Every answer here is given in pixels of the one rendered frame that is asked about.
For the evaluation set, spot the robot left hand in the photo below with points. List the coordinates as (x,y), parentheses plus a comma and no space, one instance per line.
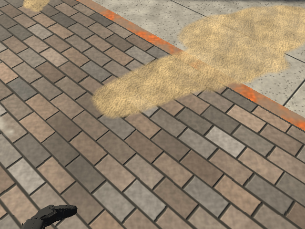
(48,215)

